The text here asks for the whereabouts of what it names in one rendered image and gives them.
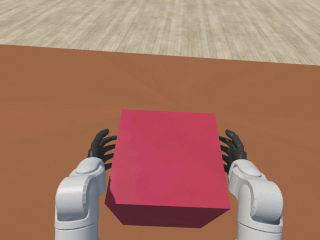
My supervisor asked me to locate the carton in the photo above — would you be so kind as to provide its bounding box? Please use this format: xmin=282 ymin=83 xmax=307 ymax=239
xmin=104 ymin=109 xmax=231 ymax=228

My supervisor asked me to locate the robot right forearm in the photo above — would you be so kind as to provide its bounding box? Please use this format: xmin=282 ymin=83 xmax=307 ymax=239
xmin=228 ymin=159 xmax=284 ymax=240

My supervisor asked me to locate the right robot hand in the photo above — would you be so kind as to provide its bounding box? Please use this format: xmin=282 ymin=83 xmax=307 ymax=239
xmin=219 ymin=129 xmax=247 ymax=175

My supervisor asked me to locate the robot left forearm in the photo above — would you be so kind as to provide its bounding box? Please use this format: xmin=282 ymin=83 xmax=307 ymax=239
xmin=54 ymin=157 xmax=107 ymax=240

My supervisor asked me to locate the left robot hand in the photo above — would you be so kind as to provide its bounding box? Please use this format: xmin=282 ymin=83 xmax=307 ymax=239
xmin=87 ymin=129 xmax=117 ymax=171

